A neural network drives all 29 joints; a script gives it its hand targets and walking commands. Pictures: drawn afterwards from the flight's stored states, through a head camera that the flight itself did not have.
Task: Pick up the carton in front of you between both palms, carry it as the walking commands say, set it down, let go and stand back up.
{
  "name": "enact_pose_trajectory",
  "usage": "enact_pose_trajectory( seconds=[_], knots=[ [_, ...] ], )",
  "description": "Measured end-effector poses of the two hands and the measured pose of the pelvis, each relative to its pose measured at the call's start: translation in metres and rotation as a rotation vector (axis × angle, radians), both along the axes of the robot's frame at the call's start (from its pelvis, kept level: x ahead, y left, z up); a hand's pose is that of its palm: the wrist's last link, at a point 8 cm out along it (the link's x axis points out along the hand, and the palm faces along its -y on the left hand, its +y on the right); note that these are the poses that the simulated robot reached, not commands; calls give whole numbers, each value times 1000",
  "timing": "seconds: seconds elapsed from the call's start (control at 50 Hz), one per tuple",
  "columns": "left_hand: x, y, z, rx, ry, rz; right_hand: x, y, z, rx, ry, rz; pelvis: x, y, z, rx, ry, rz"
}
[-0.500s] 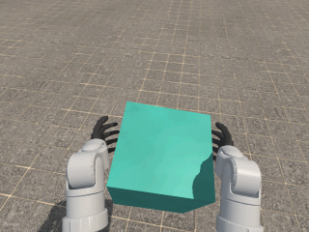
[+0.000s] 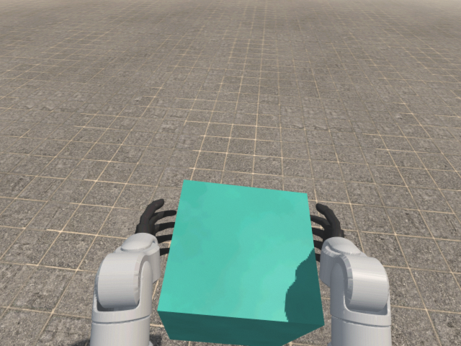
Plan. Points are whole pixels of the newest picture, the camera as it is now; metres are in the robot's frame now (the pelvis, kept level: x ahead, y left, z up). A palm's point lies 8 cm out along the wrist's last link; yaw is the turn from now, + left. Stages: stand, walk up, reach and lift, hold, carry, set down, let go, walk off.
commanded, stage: carry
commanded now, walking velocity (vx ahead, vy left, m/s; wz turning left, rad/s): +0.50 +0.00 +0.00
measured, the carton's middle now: (234, 270) +0.28 +0.00 +0.01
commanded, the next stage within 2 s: none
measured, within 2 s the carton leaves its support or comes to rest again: neither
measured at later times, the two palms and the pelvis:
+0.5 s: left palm (167, 137) +0.59 +0.17 +0.09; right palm (285, 134) +0.59 -0.12 +0.10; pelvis +0.31 +0.03 +0.00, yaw -1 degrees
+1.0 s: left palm (189, 91) +0.84 +0.15 +0.09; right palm (281, 91) +0.85 -0.14 +0.09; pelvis +0.56 +0.01 +0.01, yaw +1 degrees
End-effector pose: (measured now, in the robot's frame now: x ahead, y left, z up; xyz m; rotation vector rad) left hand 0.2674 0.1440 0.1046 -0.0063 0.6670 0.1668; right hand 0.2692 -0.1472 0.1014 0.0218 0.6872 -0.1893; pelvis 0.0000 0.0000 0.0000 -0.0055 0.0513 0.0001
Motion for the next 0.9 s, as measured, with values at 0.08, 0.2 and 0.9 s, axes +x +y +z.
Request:
enact_pose_trajectory(
  seconds=[0.08,0.2,0.9],
  knots=[
    [49,-10,-10,20,63,14,56,-9,-11,11,38,9,46,-13,1,-12,7,30],
    [103,-8,-10,16,136,53,122,-6,-9,7,107,41,107,-19,20,14,22,37],
    [544,8,-4,36,52,23,551,10,-1,16,-8,-21,530,8,6,-15,6,11]
  ],
)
